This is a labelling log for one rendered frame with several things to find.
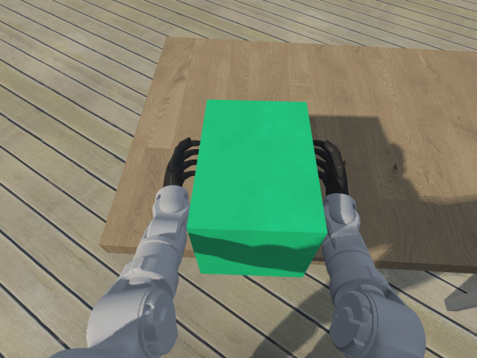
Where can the right robot upper arm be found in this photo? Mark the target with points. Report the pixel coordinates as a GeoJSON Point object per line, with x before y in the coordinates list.
{"type": "Point", "coordinates": [365, 325]}

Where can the table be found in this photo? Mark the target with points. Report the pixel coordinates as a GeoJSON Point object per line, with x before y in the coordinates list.
{"type": "Point", "coordinates": [404, 120]}

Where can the right robot forearm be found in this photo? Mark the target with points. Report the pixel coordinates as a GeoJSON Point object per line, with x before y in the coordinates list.
{"type": "Point", "coordinates": [348, 261]}

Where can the right robot hand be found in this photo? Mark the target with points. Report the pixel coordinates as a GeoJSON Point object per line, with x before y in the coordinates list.
{"type": "Point", "coordinates": [335, 177]}

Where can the left robot forearm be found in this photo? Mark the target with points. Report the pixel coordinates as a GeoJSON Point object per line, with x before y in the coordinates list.
{"type": "Point", "coordinates": [160, 251]}

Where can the left robot hand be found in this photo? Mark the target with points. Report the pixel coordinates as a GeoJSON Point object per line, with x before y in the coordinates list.
{"type": "Point", "coordinates": [174, 174]}

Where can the carton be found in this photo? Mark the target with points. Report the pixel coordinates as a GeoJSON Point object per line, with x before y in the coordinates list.
{"type": "Point", "coordinates": [256, 206]}

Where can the left robot upper arm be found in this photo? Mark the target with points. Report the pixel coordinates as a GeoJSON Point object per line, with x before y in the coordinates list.
{"type": "Point", "coordinates": [138, 323]}

